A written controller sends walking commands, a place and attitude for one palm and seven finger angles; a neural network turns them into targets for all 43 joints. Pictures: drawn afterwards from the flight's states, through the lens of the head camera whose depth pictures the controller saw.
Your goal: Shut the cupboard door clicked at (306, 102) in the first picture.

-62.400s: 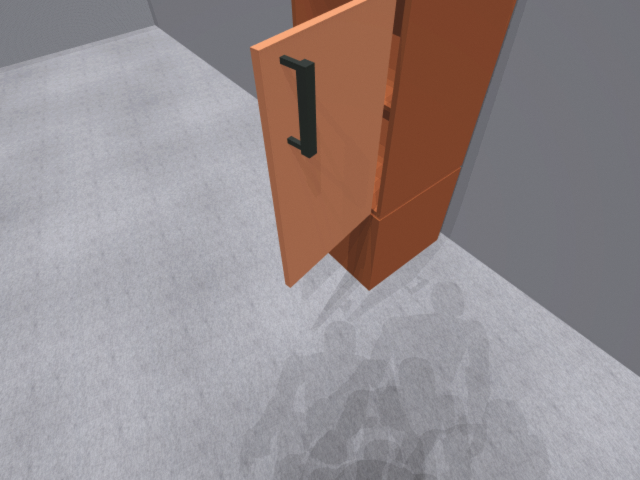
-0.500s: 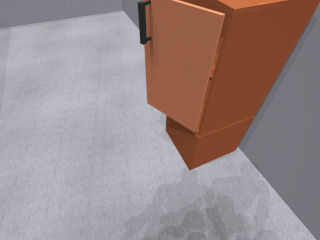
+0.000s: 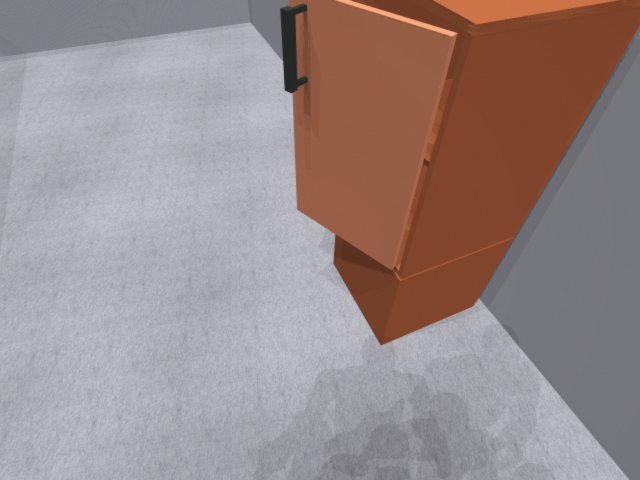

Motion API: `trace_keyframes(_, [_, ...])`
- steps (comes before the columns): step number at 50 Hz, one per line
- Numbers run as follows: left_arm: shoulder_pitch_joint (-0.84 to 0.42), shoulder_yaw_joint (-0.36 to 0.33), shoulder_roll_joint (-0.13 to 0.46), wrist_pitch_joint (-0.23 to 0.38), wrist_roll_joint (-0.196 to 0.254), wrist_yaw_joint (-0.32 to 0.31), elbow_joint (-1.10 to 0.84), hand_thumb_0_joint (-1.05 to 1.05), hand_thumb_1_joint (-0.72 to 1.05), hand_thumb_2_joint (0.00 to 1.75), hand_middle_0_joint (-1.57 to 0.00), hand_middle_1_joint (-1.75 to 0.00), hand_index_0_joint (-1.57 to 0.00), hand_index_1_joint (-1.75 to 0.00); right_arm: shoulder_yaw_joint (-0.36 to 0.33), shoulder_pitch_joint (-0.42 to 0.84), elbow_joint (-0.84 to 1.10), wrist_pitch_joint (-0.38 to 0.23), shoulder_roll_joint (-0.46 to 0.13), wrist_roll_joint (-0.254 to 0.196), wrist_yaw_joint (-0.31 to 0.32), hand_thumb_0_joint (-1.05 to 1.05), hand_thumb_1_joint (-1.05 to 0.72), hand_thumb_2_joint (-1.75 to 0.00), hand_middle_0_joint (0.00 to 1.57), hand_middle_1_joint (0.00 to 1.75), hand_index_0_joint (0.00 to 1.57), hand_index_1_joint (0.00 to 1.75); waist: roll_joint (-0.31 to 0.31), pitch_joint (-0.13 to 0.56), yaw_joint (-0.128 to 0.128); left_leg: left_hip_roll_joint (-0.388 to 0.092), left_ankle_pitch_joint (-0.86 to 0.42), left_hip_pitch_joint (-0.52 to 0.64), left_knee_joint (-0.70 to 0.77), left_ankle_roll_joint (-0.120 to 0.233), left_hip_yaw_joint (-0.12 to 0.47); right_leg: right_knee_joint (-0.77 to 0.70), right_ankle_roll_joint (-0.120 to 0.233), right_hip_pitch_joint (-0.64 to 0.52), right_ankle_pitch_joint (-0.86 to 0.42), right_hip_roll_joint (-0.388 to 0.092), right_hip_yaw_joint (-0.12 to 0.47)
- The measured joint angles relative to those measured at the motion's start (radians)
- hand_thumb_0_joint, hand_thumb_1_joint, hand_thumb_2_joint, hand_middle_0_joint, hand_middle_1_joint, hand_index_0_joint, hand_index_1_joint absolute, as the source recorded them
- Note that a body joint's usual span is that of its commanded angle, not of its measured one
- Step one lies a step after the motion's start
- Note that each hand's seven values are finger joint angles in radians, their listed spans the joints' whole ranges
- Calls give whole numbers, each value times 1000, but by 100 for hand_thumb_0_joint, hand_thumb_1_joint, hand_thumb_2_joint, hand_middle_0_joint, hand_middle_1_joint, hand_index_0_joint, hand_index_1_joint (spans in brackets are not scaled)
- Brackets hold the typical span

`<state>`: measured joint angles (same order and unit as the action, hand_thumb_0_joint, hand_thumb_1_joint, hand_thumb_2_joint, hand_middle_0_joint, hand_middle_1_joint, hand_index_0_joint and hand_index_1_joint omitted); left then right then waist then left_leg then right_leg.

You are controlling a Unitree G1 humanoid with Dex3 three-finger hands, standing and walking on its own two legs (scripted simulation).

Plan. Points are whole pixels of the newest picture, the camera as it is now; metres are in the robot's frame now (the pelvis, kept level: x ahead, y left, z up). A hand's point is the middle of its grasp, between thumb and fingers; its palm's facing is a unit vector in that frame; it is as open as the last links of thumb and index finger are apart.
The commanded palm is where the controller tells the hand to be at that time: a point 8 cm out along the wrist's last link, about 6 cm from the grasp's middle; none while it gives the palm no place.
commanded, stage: walk to a spot facing it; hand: left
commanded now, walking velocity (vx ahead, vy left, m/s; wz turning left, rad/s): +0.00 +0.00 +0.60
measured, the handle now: (296, 49) +0.85 +0.10 +0.14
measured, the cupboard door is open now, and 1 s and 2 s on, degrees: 25 25 25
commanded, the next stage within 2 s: none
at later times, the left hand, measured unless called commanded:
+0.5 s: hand out of the picture +0.02 +0.25 -0.18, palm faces +0.27 -0.93 -0.26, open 7.4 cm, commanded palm none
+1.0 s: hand out of the picture -0.06 +0.17 -0.17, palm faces +0.57 -0.77 -0.27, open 7.4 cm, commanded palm none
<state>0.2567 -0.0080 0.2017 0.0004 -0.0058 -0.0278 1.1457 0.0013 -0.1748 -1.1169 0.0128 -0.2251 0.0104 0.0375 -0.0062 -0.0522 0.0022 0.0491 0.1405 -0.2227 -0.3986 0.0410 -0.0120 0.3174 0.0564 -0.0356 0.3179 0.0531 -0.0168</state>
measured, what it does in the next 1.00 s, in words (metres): steps on the spot, turning left: right foot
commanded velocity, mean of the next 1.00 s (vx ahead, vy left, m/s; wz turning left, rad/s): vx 0.00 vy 0.00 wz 0.60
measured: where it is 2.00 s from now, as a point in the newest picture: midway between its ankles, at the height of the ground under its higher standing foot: outside the picture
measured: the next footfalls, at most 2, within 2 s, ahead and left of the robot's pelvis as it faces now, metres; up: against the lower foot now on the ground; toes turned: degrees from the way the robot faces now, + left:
right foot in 0.72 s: +0.09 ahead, -0.12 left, +0.00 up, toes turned +26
left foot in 1.08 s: -0.03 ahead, +0.11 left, +0.00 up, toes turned +44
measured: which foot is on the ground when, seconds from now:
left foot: down 0.00-0.72, up 0.74-1.00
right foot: down 0.00-0.32, up 0.34-0.70, down 0.72-1.00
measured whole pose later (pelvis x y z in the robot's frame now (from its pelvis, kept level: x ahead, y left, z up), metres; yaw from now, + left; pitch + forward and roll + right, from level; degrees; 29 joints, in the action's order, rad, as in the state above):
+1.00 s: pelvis +0.02 -0.02 -0.01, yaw +37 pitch +0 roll +2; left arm 0.24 -0.05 0.21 -0.01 -0.03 -0.03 0.89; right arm -0.08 -0.15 -0.89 0.09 -0.25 0.02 -0.03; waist -0.02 -0.14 0.02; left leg -0.01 0.44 -0.43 -0.89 -0.05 -0.03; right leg 0.56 -0.01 0.19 0.36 -0.11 -0.15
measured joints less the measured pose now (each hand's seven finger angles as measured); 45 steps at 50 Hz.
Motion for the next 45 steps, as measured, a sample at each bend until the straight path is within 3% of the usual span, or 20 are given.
trace_keyframes(7, [4,-21,-12,-16,-3,-11,-43,1,91,90,-20,-30,-20,-30,-13,-45,27,26,19,4,-6,1,-90,-90,20,30,20,30,7,-10,9,23,40,-75,-114,2,44,110,1,54,65,-9,-56])
trace_keyframes(11, [13,-37,-6,-23,-13,-13,-79,1,91,90,-20,-30,-20,-30,-32,-72,46,57,40,8,-16,1,-90,-90,20,30,20,30,-1,-39,14,-12,237,-151,-375,-33,1,191,4,58,124,-19,-109])
trace_keyframes(13, [12,-44,3,-25,-16,-11,-90,1,91,90,-20,-30,-20,-30,-37,-80,61,67,51,8,-22,1,-91,-90,20,30,20,30,-21,-56,19,-33,287,-153,-410,-44,-31,235,-5,58,157,-43,-133])
trace_keyframes(15, [11,-48,13,-27,-12,-6,-105,1,91,90,-20,-30,-21,-30,-39,-89,85,64,54,11,-28,1,-90,-90,20,30,20,30,-40,-68,29,-45,204,-126,-334,-40,-56,319,-20,82,199,-80,-160])
trace_keyframes(16, [8,-50,13,-29,-8,-3,-114,1,91,90,-20,-30,-21,-30,-42,-92,98,57,49,15,-30,1,-90,-90,20,30,20,30,-39,-72,33,-40,132,-124,-309,-18,-55,400,-32,119,212,-99,-171])
trace_keyframes(19, [-24,-54,15,-51,-2,-3,-143,1,91,90,-20,-30,-20,-30,-47,-81,121,41,41,20,-30,1,-91,-90,20,30,20,30,-34,-83,30,-11,151,-147,-318,24,-51,695,-61,285,268,-102,-85])
trace_keyframes(21, [-52,-60,16,-59,-7,0,-161,1,91,90,-20,-30,-20,-30,-47,-77,133,38,37,24,-28,1,-91,-90,20,30,20,30,-20,-76,31,0,132,-147,-267,27,-34,773,-70,371,222,-95,-39])
trace_keyframes(28, [-132,-66,29,-42,-16,12,-245,1,91,90,-20,-30,-20,-30,-52,-56,161,34,18,25,-29,1,-90,-89,20,30,20,30,30,-47,33,8,1,-141,-86,12,69,643,-103,473,114,-88,29])
trace_keyframes(32, [-156,-63,38,-41,-17,11,-271,1,91,90,-20,-30,-20,-30,-66,-44,179,41,2,26,-34,1,-90,-89,20,30,20,30,45,-35,41,11,-26,-149,-60,-10,135,519,-110,437,114,-67,35])
trace_keyframes(35, [-150,-58,40,-34,-14,11,-289,1,91,90,-20,-30,-20,-30,-81,-41,192,53,-12,22,-36,1,-90,-89,20,30,20,30,49,-22,39,24,-24,-169,-81,-34,183,334,-104,353,68,-48,26])
trace_keyframes(37, [-126,-56,50,-20,-22,10,-303,1,91,90,-20,-30,-20,-30,-94,-38,200,62,-17,14,-38,1,-90,-90,20,30,20,30,24,-7,25,54,108,-231,-201,-55,177,206,-72,310,25,-66,37])
trace_keyframes(39, [-115,-50,34,-26,-23,3,-290,1,91,90,-20,-30,-20,-30,-109,-19,204,70,-40,19,-41,1,-90,-90,20,30,20,30,47,-26,26,53,248,-307,-452,-68,150,233,-57,307,-2,-67,6])
trace_keyframes(41, [-91,-47,23,-27,-23,-1,-276,1,91,90,-20,-30,-20,-30,-114,-8,211,71,-51,20,-47,1,-91,-90,20,30,20,30,48,-40,29,35,271,-351,-648,-79,103,226,-53,286,-4,-79,-15])
trace_keyframes(43, [-71,-45,17,-25,-22,-3,-262,1,91,90,-20,-30,-20,-30,-111,-2,221,69,-51,17,-53,1,-91,-90,20,30,20,30,35,-54,35,7,269,-353,-724,-93,61,215,-53,263,-1,-98,-38])
trace_keyframes(45, [-54,-43,14,-20,-22,-3,-254,1,91,90,-20,-30,-20,-30,-104,2,226,70,-45,13,-57,1,-91,-90,20,30,20,30,16,-66,37,-18,278,-325,-703,-100,31,212,-54,245,6,-119,-64])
